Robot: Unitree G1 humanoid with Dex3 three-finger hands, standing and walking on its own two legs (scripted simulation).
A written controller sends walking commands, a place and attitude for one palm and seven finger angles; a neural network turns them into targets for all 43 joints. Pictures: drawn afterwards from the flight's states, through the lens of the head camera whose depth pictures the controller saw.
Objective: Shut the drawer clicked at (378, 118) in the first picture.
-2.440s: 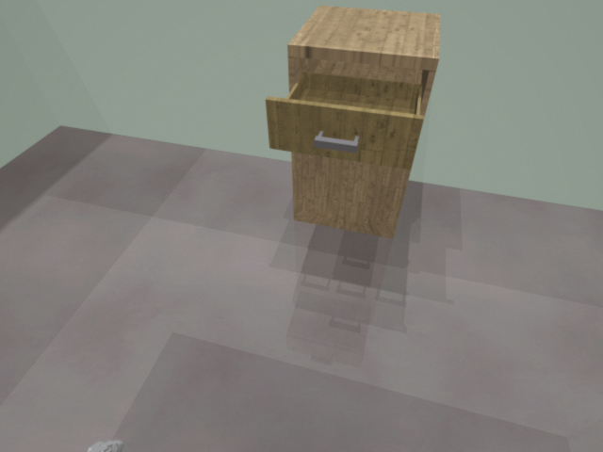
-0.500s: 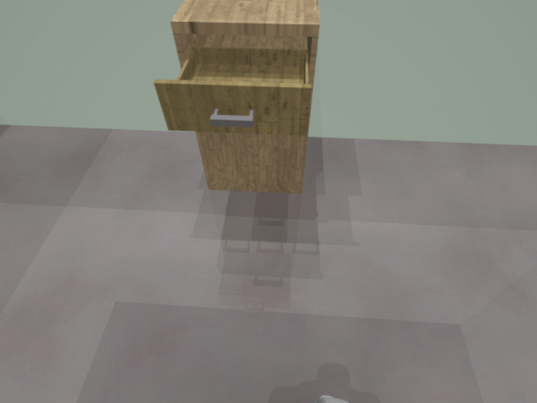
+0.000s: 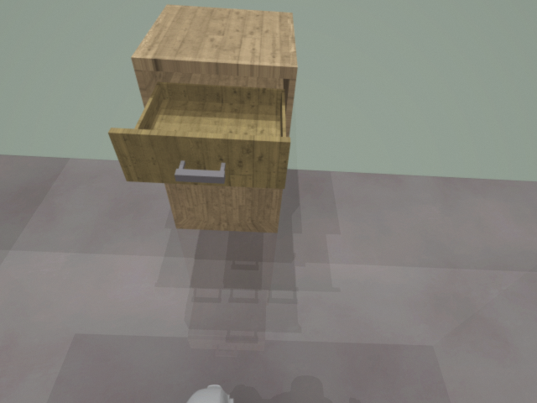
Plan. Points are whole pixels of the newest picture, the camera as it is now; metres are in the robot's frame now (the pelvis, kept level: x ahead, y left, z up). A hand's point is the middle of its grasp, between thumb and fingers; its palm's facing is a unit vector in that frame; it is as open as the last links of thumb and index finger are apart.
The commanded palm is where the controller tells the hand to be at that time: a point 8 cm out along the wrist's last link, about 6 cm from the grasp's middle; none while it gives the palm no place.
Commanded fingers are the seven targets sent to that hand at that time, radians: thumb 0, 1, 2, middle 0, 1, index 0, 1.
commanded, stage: take the last steps up to it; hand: left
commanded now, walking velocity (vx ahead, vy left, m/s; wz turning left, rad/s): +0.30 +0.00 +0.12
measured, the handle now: (201, 170) +0.63 +0.22 -0.08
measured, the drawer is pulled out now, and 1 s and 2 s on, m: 0.30 0.30 0.30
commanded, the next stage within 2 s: come to a stop and stand still in 0.92 s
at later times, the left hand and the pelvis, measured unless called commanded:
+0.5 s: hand (170, 348) +0.23 +0.20 -0.16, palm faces +0.00 -0.99 -0.15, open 7.4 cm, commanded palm none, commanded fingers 0.00 0.90 0.90 -0.20 -0.30 -0.20 -0.30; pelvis +0.15 +0.03 +0.01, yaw +1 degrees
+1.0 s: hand (198, 347) +0.25 +0.15 -0.17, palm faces +0.16 -0.97 -0.18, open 7.2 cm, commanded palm none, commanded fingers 0.00 0.90 0.90 -0.20 -0.30 -0.20 -0.30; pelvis +0.29 -0.02 +0.00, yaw +4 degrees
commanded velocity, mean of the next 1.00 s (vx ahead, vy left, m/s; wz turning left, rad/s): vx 0.25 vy -0.02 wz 0.06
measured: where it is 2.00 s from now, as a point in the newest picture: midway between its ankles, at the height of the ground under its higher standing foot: outside the picture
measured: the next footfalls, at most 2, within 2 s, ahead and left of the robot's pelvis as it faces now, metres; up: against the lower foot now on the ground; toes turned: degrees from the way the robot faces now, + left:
left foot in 0.06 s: +0.16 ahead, +0.12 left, +0.00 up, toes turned +6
right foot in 0.64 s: +0.30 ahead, -0.12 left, +0.00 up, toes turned -6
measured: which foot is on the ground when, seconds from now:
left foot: up 0.00-0.04, down 0.06-0.66, up 0.68-1.00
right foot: down 0.00-0.06, up 0.08-0.62, down 0.64-1.00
